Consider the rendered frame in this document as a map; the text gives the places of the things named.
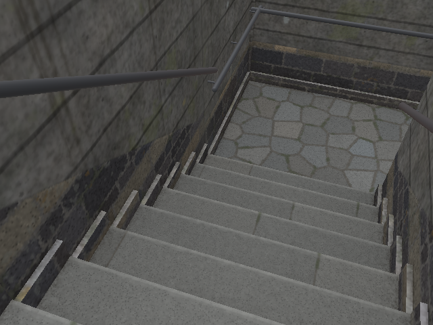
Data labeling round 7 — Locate stairs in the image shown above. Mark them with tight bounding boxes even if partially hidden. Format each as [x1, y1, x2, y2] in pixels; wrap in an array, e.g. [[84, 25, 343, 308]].
[[0, 154, 411, 325]]

